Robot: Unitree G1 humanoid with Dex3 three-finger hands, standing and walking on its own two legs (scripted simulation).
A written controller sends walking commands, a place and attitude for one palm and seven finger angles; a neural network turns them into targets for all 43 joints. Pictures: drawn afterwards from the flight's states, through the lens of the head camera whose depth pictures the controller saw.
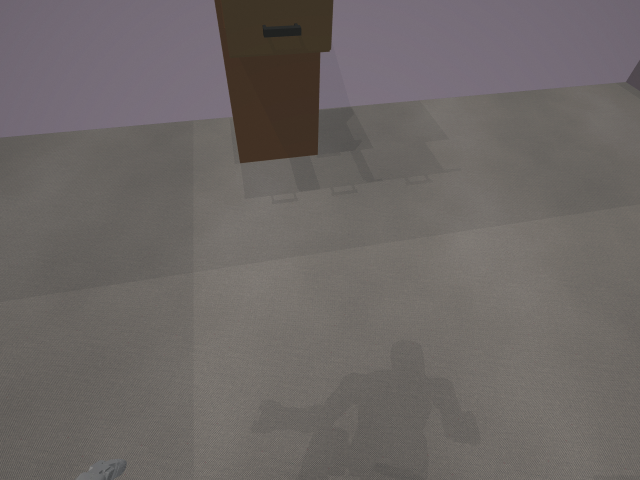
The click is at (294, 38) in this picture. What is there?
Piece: drawer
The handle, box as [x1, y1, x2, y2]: [263, 23, 300, 37]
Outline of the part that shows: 300,26 296,23 294,23 291,26 266,27 265,25 263,25 263,34 264,37 300,35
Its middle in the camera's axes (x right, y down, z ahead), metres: -0.13 -0.70 +1.29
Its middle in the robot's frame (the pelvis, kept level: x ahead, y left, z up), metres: +1.43 +0.20 -0.01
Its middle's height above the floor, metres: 0.75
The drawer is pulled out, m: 0.28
